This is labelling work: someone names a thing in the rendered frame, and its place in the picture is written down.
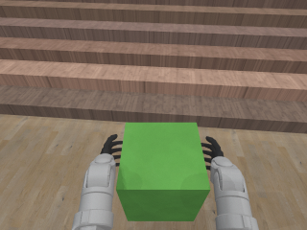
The robot right forearm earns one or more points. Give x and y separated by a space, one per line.
231 196

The carton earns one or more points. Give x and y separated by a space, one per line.
162 174

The robot left hand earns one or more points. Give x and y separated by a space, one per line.
108 147

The robot right hand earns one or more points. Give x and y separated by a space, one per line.
216 150

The robot left forearm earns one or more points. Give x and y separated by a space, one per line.
95 210

